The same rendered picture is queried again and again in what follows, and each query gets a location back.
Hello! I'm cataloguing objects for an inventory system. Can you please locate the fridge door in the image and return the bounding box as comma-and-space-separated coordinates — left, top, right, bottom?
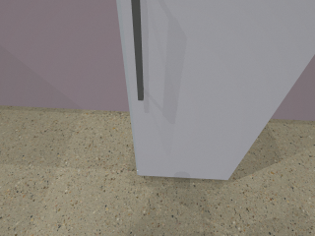
120, 0, 315, 180

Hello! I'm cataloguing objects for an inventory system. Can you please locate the handle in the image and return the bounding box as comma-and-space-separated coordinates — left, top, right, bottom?
131, 0, 144, 101

